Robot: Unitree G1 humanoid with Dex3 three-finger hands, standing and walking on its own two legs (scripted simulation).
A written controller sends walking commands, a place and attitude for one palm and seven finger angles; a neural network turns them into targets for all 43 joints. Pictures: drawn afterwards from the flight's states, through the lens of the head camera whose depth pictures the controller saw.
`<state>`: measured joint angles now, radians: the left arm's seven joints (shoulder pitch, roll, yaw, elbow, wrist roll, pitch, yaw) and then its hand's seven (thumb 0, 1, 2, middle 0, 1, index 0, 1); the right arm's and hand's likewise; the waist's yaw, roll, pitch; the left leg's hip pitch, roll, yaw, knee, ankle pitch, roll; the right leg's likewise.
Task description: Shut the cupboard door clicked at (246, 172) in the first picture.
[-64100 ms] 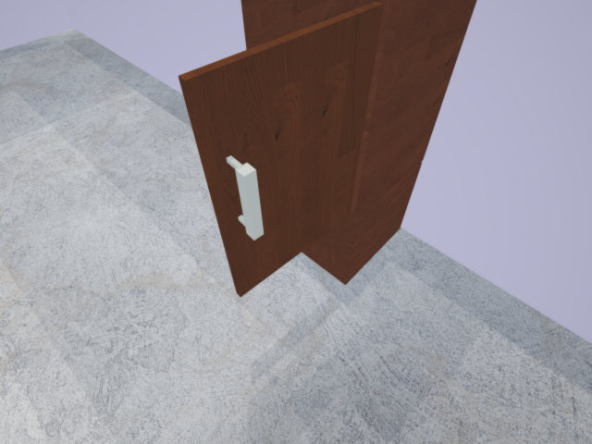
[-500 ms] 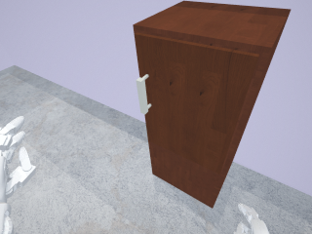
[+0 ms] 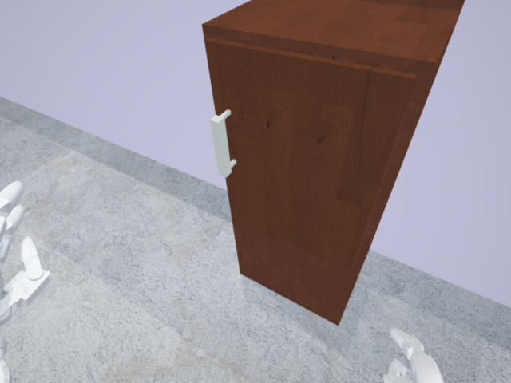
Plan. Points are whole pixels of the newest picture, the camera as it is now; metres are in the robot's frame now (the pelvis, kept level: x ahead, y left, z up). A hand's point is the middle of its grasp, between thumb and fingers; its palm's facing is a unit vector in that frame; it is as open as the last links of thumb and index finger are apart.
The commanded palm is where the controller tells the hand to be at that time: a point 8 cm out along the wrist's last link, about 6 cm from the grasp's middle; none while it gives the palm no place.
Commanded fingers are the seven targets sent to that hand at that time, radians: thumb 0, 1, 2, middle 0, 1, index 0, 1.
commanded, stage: step back with the hand held close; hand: left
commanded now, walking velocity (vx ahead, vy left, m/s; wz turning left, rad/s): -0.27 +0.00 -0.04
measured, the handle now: (226, 143) +0.66 +0.13 +0.01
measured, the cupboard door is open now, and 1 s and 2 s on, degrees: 1 1 1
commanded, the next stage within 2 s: stop stepping back and stand still in 1.74 s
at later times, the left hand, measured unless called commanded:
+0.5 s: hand (8, 323) +0.15 +0.28 +0.16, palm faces +0.46 -0.75 -0.47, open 7.4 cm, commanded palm +0.08 +0.31 +0.18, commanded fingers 0.00 0.90 0.90 -0.20 -0.30 -0.20 -0.30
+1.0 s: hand out of the picture +0.12 +0.27 +0.17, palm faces +0.45 -0.77 -0.45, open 7.4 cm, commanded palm +0.05 +0.31 +0.18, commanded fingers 0.00 0.90 0.90 -0.20 -0.30 -0.20 -0.30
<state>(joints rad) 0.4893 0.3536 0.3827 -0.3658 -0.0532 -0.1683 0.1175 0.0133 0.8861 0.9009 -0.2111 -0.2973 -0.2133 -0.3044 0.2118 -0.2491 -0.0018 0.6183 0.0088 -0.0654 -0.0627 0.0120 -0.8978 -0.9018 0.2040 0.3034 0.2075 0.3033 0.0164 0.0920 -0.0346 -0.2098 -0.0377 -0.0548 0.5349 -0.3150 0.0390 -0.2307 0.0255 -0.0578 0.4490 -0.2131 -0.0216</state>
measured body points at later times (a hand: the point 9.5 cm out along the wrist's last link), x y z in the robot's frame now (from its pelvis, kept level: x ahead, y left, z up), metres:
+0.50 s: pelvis -0.06 +0.01 -0.02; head -0.07 +0.01 +0.43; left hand +0.12 +0.31 +0.18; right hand +0.10 -0.24 -0.10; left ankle -0.02 +0.09 -0.74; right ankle +0.02 -0.11 -0.74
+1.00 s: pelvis -0.09 +0.01 -0.02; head -0.08 +0.03 +0.43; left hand +0.09 +0.31 +0.19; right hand +0.07 -0.23 -0.10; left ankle -0.02 +0.10 -0.74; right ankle +0.02 -0.11 -0.74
